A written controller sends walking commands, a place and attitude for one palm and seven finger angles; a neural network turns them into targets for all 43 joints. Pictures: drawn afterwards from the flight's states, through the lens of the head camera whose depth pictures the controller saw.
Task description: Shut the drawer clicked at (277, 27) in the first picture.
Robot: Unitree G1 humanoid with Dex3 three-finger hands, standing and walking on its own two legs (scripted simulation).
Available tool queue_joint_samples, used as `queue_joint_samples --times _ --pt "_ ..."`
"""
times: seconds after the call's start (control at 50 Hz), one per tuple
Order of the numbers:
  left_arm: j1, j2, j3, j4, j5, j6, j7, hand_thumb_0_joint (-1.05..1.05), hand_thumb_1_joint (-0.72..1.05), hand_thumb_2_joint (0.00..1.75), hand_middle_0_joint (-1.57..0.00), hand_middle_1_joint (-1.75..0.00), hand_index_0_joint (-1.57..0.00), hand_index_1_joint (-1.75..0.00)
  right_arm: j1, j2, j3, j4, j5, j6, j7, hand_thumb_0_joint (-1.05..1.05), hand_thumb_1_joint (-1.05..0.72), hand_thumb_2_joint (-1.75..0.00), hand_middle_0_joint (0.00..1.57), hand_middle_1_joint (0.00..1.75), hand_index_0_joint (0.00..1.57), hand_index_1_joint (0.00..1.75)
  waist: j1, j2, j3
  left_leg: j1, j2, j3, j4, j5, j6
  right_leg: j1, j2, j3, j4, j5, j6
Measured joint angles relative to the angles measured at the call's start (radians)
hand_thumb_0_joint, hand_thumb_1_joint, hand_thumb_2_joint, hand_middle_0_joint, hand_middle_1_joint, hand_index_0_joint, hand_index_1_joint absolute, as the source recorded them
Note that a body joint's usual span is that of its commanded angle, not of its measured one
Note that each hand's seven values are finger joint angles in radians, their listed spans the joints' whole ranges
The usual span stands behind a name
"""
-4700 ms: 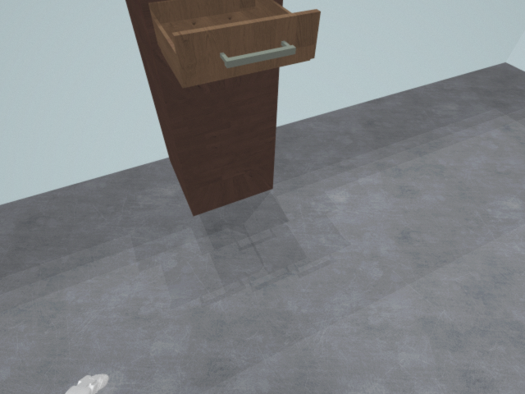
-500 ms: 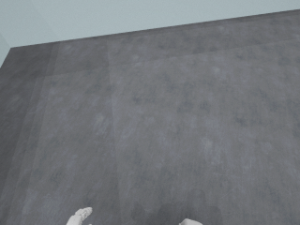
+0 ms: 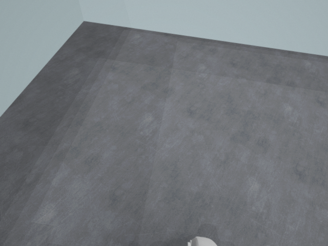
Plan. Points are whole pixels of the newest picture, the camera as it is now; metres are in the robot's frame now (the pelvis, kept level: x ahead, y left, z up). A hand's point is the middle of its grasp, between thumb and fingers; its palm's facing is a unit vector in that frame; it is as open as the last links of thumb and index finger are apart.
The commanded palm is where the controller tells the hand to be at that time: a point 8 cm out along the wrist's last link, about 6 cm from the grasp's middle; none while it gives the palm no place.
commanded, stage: turn to face it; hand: left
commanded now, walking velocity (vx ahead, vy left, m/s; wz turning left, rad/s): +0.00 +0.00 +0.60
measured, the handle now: out of the picture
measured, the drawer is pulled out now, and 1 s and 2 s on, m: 0.25 0.25 0.25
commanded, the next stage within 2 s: none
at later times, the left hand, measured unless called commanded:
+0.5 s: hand out of the picture -0.03 +0.14 -0.15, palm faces +0.34 -0.90 -0.26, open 7.4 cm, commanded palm none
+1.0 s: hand out of the picture -0.12 +0.23 -0.16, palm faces +0.61 -0.76 -0.25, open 7.4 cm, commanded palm none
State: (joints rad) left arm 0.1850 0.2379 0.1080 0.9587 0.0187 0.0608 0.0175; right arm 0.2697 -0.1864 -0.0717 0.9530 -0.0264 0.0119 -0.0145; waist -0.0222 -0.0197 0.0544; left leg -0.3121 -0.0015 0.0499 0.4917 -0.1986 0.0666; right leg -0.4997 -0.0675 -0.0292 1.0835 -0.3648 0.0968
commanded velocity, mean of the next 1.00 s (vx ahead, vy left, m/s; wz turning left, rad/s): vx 0.00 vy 0.00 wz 0.60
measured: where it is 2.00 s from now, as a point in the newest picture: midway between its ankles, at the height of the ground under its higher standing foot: outside the picture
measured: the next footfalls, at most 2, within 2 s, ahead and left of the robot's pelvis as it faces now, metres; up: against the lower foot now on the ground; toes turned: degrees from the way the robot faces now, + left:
right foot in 0.26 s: +0.03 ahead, -0.16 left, +0.00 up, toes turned +9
left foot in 0.70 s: -0.09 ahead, +0.08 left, +0.00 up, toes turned +33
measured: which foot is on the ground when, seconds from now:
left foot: down 0.00-0.26, up 0.28-0.68, down 0.70-1.00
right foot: up 0.00-0.24, down 0.26-0.70, up 0.72-1.00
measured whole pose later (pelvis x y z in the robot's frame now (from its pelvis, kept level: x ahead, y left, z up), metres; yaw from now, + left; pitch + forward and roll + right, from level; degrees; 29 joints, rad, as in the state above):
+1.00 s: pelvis -0.08 -0.01 +0.00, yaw +36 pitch +0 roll -2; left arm 0.14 0.27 0.08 0.90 0.02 0.06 0.01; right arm 0.19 -0.20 -0.05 0.91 -0.02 0.03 0.00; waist -0.01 -0.02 0.08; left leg -0.24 -0.05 -0.04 0.47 -0.23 0.06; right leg -0.48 -0.08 0.00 1.04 -0.39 0.12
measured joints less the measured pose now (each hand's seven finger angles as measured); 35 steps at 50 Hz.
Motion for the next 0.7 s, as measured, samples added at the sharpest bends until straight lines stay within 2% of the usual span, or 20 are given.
queue_joint_samples --times 0.08,0.18,0.24,0.26,0.3,0.34,0.4,0.44,0.52,0.64,0.68,0.7 --pt "-0.006 0.01 -0.001 -0.005 -0.004 0.003 0.005 0.01 0.91 0.9 -0.19 -0.3 -0.19 -0.3 -0.014 -0.012 -0.004 -0.007 0.0 0.005 0.004 0.0 -0.91 -0.89 0.2 0.3 0.2 0.3 -0.005 0.01 0.0 0.0 -0.019 -0.042 -0.025 0.028 -0.006 0.053 0.011 0.022 -0.102 -0.036 0.005" --pt "-0.034 -0.008 -0.016 -0.028 -0.01 -0.002 0.006 0.01 0.91 0.9 -0.19 -0.3 -0.19 -0.3 -0.039 -0.033 -0.011 -0.015 -0.002 0.023 0.011 0.0 -0.91 -0.89 0.2 0.3 0.2 0.3 -0.015 0.038 0.002 -0.026 -0.039 -0.103 -0.012 0.049 -0.025 0.125 0.036 0.033 -0.256 -0.062 -0.006" --pt "-0.038 -0.026 -0.028 -0.052 -0.013 -0.017 0.005 0.01 0.91 0.9 -0.2 -0.3 -0.19 -0.3 -0.052 -0.047 -0.019 -0.021 -0.002 0.039 0.017 0.0 -0.91 -0.89 0.2 0.3 0.2 0.3 -0.015 0.056 -0.002 -0.055 -0.053 -0.14 0.016 0.055 -0.046 0.203 0.052 0.025 -0.428 -0.009 -0.022" --pt "-0.03 -0.028 -0.032 -0.063 -0.012 -0.025 0.004 0.01 0.91 0.9 -0.2 -0.3 -0.19 -0.3 -0.052 -0.05 -0.023 -0.026 0.001 0.044 0.02 0.0 -0.91 -0.89 0.2 0.3 0.2 0.3 -0.011 0.055 -0.01 -0.074 -0.063 -0.149 0.039 0.049 -0.055 0.24 0.049 0.02 -0.517 0.024 -0.037" --pt "-0.021 -0.045 -0.042 -0.07 -0.001 -0.034 0.007 0.01 0.91 0.9 -0.2 -0.3 -0.2 -0.3 -0.065 -0.061 -0.034 -0.024 0.004 0.056 0.02 0.0 -0.91 -0.89 0.2 0.3 0.2 0.3 -0.003 0.072 -0.005 -0.133 -0.068 -0.15 0.194 -0.12 -0.077 0.243 0.049 -0.005 -0.523 0.067 -0.084" --pt "-0.003 -0.059 -0.053 -0.071 0.001 -0.03 0.008 0.01 0.91 0.9 -0.2 -0.3 -0.2 -0.3 -0.065 -0.071 -0.041 -0.026 -0.001 0.067 0.027 0.0 -0.91 -0.89 0.2 0.29 0.2 0.3 -0.003 0.074 -0.01 -0.197 -0.07 -0.121 0.4 -0.198 -0.088 0.261 0.03 -0.036 -0.536 0.068 -0.101" --pt "0.021 -0.066 -0.061 -0.066 0.0 -0.033 0.007 0.01 0.91 0.9 -0.2 -0.3 -0.2 -0.3 -0.072 -0.081 -0.044 -0.029 -0.004 0.069 0.039 0.0 -0.91 -0.89 0.2 0.29 0.2 0.3 -0.002 0.065 -0.006 -0.244 -0.036 -0.078 0.619 -0.165 -0.112 0.292 0.006 -0.07 -0.58 0.086 -0.103" --pt "0.03 -0.068 -0.066 -0.063 0.002 -0.039 0.007 0.01 0.91 0.9 -0.2 -0.3 -0.2 -0.3 -0.074 -0.084 -0.044 -0.031 -0.001 0.067 0.044 0.0 -0.91 -0.89 0.2 0.29 0.2 0.3 -0.005 0.056 0.003 -0.241 -0.009 -0.065 0.67 -0.144 -0.126 0.304 -0.009 -0.097 -0.594 0.094 -0.102" --pt "0.042 -0.068 -0.071 -0.063 0.006 -0.048 0.005 0.01 0.9 0.9 -0.2 -0.3 -0.2 -0.3 -0.082 -0.086 -0.04 -0.021 0.001 0.077 0.045 0.0 -0.91 -0.89 0.2 0.29 0.2 0.3 0.003 0.04 0.022 -0.189 0.035 -0.048 0.617 -0.167 -0.145 0.308 -0.038 -0.152 -0.591 0.089 -0.097" --pt "0.057 -0.042 -0.062 -0.055 0.016 -0.044 -0.002 0.01 0.9 0.9 -0.2 -0.3 -0.2 -0.3 -0.125 -0.075 -0.021 -0.024 0.009 0.074 0.045 0.01 -0.91 -0.9 0.2 0.29 0.2 0.3 0.037 0.003 0.053 -0.052 0.049 0.009 0.329 -0.239 -0.134 0.272 -0.097 -0.214 -0.528 0.064 -0.067" --pt "0.065 -0.024 -0.053 -0.049 0.013 -0.038 -0.004 0.01 0.9 0.9 -0.2 -0.3 -0.2 -0.3 -0.136 -0.07 -0.013 -0.037 0.011 0.058 0.045 0.01 -0.91 -0.9 0.2 0.29 0.2 0.3 0.041 -0.01 0.055 0.013 0.042 0.03 0.179 -0.172 -0.123 0.252 -0.121 -0.235 -0.481 0.043 -0.048" --pt "0.072 -0.013 -0.048 -0.048 0.008 -0.033 -0.005 0.01 0.9 0.9 -0.2 -0.3 -0.2 -0.3 -0.139 -0.069 -0.01 -0.044 0.011 0.047 0.046 0.01 -0.91 -0.9 0.2 0.29 0.2 0.3 0.043 -0.018 0.052 0.038 0.034 0.034 0.113 -0.104 -0.105 0.231 -0.137 -0.239 -0.437 0.024 -0.037"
